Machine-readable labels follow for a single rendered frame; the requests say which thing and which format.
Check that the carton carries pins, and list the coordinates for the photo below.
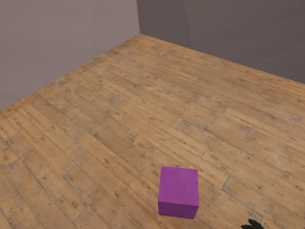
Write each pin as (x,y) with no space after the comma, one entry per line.
(178,194)

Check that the robot right hand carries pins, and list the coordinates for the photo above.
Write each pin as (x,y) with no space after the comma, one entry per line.
(254,225)

